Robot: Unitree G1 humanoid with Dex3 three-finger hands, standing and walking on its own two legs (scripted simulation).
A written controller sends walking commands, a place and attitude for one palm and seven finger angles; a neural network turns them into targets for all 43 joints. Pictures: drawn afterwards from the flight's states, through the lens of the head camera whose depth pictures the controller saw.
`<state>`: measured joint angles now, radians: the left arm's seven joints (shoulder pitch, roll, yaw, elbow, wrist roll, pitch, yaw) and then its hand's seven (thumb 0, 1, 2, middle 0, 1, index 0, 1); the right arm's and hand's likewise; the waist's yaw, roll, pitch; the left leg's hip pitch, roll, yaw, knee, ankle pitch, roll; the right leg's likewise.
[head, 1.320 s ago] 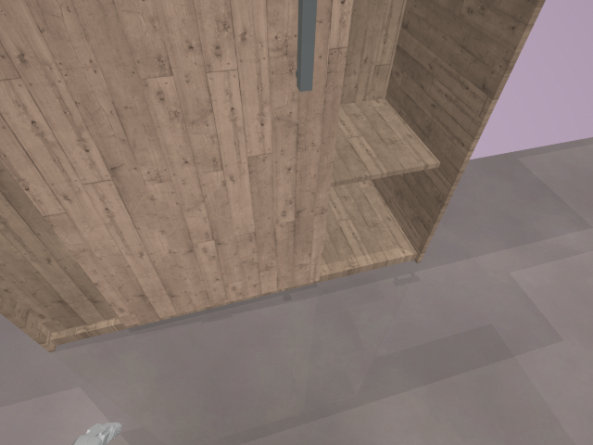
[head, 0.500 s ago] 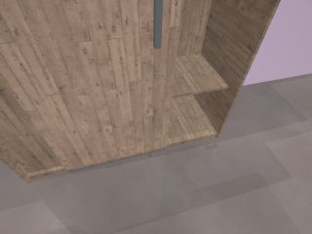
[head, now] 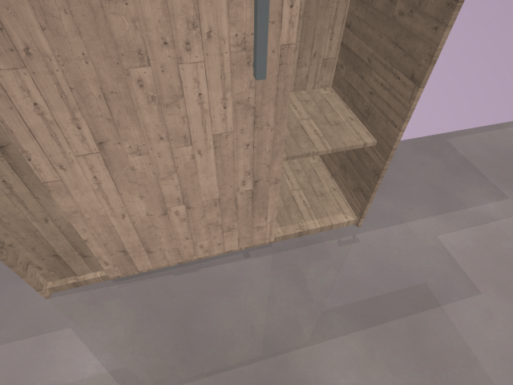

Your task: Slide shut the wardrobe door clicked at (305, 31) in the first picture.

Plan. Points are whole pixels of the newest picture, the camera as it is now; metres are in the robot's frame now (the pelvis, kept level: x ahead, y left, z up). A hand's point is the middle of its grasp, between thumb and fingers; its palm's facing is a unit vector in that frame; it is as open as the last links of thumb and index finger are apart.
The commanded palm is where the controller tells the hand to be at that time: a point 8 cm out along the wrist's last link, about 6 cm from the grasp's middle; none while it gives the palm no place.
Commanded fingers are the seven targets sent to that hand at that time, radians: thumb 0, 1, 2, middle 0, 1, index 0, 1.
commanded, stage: look at it before walking up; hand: left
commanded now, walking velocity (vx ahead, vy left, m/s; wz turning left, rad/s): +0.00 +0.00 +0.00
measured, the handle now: (258, 34) +0.78 +0.05 +0.20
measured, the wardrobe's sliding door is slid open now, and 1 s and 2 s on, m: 0.44 0.44 0.44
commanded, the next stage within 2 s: walk to a spot facing it in 0.12 s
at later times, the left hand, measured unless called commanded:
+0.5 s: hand out of the picture +0.06 +0.22 -0.17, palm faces -0.10 -0.95 -0.29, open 7.4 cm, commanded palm none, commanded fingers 0.00 0.90 0.90 -0.20 -0.30 -0.20 -0.30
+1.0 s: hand out of the picture +0.06 +0.16 -0.17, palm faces -0.26 -0.93 -0.25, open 7.4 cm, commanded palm none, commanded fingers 0.00 0.90 0.90 -0.20 -0.30 -0.20 -0.30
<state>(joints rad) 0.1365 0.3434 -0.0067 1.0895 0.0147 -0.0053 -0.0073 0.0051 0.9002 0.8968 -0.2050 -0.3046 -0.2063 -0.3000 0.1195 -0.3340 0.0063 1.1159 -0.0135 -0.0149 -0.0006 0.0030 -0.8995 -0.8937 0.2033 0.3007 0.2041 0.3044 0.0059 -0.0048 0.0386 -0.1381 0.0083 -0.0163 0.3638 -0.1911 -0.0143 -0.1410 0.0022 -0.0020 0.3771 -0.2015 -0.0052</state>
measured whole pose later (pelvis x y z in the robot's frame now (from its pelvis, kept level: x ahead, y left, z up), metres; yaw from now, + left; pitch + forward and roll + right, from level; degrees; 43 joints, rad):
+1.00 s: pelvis -0.04 -0.03 -0.01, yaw -20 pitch +1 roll +2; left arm 0.28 0.20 0.06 0.93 0.02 0.03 0.00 0.00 0.90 0.90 -0.21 -0.30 -0.21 -0.30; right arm 0.11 -0.24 -0.07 0.94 -0.02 0.05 -0.03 0.00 -0.90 -0.89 0.20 0.30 0.20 0.30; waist 0.05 0.00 0.06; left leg -0.43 0.04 -0.04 1.00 -0.37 -0.07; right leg -0.30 0.11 0.12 0.45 -0.15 -0.08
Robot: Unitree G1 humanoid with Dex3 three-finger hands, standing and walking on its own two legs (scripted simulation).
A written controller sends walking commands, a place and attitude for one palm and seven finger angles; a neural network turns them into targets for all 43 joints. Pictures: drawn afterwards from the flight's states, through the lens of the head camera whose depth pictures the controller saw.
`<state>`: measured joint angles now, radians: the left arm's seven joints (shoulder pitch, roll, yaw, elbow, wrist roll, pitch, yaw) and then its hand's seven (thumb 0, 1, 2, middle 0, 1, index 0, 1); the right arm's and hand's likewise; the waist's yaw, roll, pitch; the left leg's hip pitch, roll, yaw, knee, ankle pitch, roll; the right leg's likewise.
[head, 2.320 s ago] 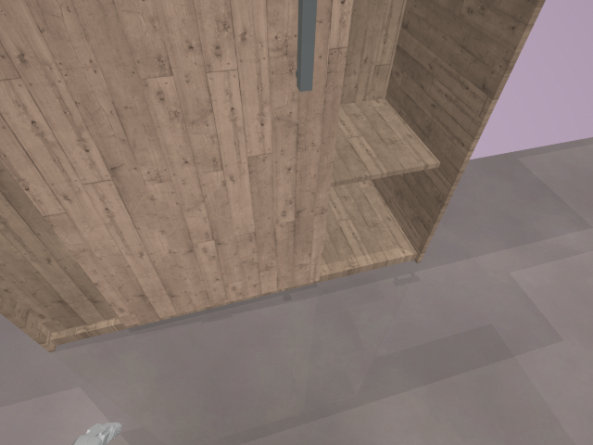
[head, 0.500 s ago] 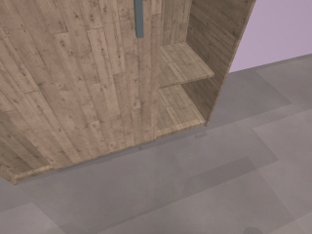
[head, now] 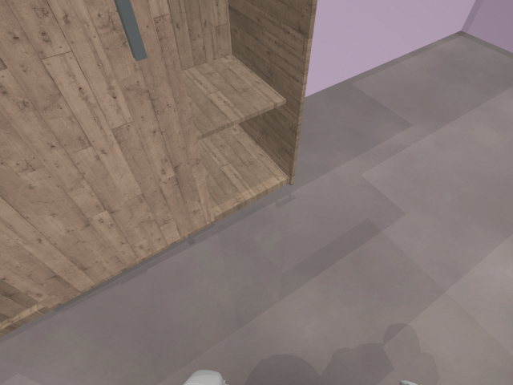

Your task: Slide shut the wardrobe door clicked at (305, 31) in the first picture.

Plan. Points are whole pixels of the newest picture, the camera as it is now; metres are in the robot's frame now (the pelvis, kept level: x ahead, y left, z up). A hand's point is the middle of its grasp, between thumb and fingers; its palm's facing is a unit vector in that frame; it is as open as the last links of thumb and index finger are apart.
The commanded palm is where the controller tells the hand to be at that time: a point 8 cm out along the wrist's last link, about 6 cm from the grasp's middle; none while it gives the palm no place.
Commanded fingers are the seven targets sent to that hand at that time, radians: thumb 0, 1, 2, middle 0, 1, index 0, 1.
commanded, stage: walk to a spot facing it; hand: left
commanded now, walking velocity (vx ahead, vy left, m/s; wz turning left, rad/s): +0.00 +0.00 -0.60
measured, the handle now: (123, 10) +0.74 +0.36 +0.20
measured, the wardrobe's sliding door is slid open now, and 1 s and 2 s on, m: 0.44 0.44 0.44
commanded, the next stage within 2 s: none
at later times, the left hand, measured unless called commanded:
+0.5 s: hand out of the picture +0.08 +0.27 -0.17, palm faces -0.25 -0.95 -0.20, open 7.4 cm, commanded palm none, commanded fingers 0.00 0.90 0.90 -0.20 -0.30 -0.20 -0.30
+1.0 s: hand out of the picture +0.12 +0.14 -0.16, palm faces -0.53 -0.82 -0.20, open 7.4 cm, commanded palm none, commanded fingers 0.00 0.90 0.90 -0.20 -0.30 -0.20 -0.30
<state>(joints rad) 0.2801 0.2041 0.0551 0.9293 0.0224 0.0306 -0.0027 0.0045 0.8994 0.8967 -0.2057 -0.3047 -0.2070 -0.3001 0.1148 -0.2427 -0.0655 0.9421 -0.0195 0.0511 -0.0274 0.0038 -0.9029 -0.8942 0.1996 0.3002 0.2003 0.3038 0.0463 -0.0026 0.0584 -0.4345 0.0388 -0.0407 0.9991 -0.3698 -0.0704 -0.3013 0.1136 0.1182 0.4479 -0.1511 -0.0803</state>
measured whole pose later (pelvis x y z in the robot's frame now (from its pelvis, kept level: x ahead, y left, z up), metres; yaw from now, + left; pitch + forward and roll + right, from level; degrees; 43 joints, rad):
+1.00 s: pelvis -0.01 -0.01 +0.00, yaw -35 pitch +0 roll -1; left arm 0.34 0.19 0.04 0.97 0.02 -0.04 -0.02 0.00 0.90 0.90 -0.20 -0.30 -0.21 -0.30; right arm 0.24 -0.24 -0.07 0.94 -0.04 0.01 0.02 0.01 -0.90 -0.89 0.20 0.30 0.20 0.30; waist 0.00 0.02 0.01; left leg -0.58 0.14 0.05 1.02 -0.24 -0.08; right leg -0.07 0.04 0.01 0.37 -0.30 -0.03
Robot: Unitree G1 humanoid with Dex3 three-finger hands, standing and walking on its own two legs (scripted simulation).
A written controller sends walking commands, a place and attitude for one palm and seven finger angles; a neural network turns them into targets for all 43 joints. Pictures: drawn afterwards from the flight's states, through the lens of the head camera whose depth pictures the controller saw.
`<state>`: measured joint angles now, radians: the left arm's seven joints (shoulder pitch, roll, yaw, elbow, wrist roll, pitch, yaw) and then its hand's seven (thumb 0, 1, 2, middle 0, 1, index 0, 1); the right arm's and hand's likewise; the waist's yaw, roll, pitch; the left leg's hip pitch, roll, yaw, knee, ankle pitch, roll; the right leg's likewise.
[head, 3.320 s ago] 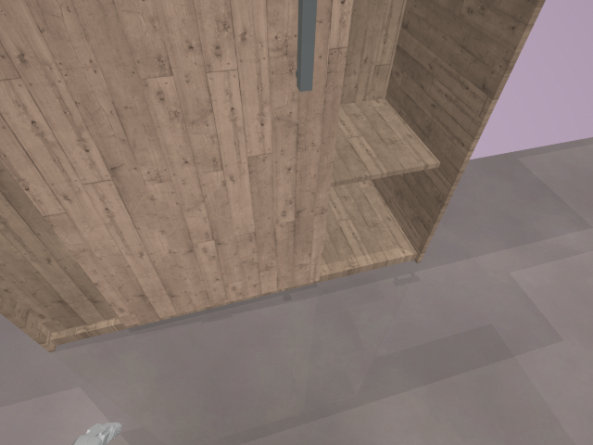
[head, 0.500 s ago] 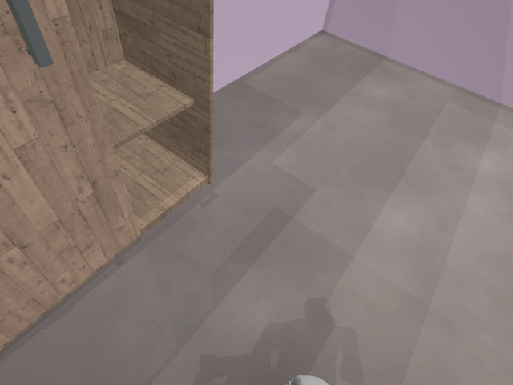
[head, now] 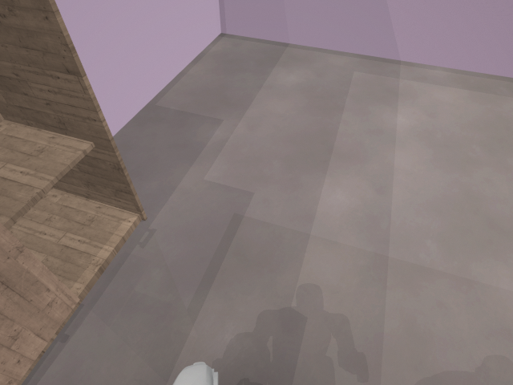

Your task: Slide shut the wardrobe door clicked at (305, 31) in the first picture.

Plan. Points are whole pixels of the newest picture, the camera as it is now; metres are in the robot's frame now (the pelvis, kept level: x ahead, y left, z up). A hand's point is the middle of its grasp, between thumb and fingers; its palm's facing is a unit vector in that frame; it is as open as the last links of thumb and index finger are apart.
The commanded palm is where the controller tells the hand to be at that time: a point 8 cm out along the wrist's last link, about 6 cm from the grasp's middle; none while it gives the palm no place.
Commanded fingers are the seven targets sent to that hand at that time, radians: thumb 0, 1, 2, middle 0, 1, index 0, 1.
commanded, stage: walk to a spot facing it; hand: left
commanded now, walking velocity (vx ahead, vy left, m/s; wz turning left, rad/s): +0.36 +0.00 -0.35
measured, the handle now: out of the picture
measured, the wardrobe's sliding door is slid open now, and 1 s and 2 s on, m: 0.44 0.44 0.44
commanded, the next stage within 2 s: none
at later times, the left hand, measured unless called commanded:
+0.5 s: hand (128, 310) +0.29 +0.29 -0.18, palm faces -0.13 -0.98 -0.16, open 7.4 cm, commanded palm none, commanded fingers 0.00 0.90 0.90 -0.20 -0.30 -0.20 -0.30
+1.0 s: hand (197, 232) +0.49 +0.18 -0.18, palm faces -0.44 -0.87 -0.21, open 7.3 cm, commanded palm none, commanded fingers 0.00 0.90 0.90 -0.20 -0.30 -0.20 -0.30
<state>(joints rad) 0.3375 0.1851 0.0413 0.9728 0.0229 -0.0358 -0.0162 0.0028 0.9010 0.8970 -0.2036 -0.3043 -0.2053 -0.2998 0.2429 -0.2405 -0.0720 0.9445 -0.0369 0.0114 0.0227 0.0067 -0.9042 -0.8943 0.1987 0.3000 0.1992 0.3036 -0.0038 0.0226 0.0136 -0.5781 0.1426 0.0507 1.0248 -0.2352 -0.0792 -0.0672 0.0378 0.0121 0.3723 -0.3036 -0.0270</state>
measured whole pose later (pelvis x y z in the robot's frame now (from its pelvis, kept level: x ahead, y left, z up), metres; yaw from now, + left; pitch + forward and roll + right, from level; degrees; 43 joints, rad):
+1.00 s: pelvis +0.34 +0.05 -0.02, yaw -31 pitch -1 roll +0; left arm 0.21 0.17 0.07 0.93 0.01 -0.01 0.01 0.00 0.91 0.90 -0.20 -0.30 -0.20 -0.30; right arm 0.27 -0.14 -0.06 0.98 -0.02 0.04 -0.02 0.01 -0.90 -0.89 0.20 0.30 0.20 0.30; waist 0.01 0.00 0.11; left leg -0.44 0.12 0.07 1.31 -0.44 -0.06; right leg -0.29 0.08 -0.10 0.62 -0.32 -0.11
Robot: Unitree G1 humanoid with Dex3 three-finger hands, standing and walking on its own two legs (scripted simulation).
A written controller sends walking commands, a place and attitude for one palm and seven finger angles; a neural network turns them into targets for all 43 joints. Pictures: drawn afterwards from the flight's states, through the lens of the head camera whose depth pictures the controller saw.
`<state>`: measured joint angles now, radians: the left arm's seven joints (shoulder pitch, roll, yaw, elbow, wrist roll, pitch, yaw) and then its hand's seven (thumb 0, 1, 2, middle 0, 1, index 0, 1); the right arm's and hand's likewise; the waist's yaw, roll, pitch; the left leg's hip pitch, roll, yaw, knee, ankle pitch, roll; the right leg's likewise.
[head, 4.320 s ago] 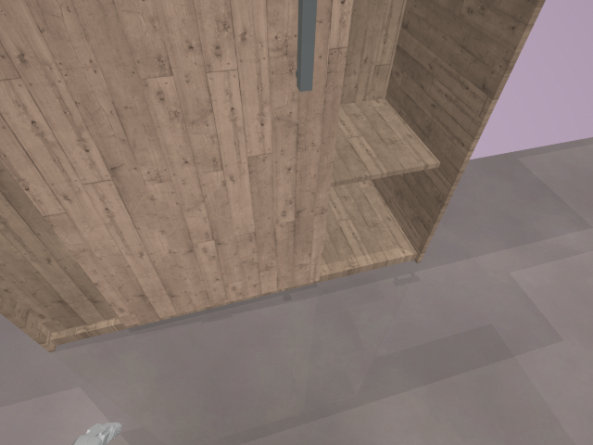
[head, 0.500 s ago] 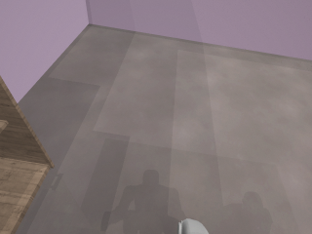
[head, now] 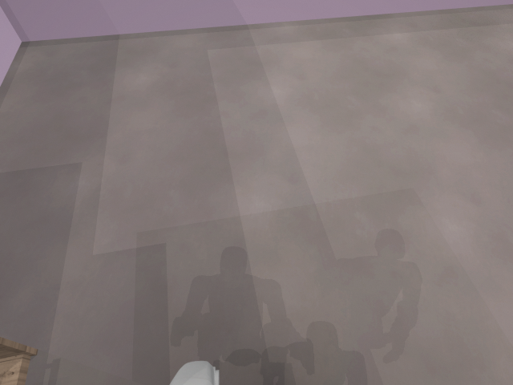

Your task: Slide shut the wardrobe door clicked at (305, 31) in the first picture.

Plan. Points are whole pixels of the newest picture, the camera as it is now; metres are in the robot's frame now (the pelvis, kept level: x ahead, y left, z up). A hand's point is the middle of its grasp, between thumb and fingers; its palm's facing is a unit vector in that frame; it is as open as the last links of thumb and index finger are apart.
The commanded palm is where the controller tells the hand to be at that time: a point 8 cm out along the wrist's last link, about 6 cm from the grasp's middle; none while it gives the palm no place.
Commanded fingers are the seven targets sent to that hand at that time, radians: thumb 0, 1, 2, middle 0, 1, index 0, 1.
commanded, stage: walk to a spot facing it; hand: left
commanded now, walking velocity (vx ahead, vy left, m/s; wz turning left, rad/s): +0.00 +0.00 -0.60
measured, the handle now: out of the picture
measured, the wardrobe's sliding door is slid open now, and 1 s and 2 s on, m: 0.44 0.44 0.44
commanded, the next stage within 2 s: none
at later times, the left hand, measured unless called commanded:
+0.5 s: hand (113, 345) +0.19 +0.28 -0.16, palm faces -0.21 -0.95 -0.22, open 7.4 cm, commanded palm none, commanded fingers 0.00 0.90 0.90 -0.20 -0.30 -0.20 -0.30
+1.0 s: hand (204, 300) +0.27 +0.12 -0.13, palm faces -0.56 -0.78 -0.29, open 7.4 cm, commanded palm none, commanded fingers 0.00 0.90 0.90 -0.20 -0.30 -0.20 -0.30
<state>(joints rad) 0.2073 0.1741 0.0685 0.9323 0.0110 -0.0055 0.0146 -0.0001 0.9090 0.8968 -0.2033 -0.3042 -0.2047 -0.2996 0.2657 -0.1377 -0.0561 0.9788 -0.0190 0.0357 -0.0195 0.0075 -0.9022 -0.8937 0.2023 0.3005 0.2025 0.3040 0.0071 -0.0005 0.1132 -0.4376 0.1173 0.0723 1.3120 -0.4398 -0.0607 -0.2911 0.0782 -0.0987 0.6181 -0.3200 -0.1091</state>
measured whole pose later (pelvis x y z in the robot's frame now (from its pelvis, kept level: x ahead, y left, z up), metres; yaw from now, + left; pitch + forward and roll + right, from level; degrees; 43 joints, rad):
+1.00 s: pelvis +0.06 +0.02 +0.01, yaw -36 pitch +0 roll +2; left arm 0.15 0.20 0.06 0.88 0.01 0.01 0.00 0.00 0.90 0.90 -0.20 -0.30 -0.21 -0.30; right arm 0.22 -0.24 -0.07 0.93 -0.02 0.06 -0.02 0.01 -0.90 -0.89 0.20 0.30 0.20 0.30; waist -0.03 0.04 0.08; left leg -0.50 0.13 0.04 1.13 -0.39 -0.11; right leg -0.24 0.03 -0.02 0.52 -0.29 -0.07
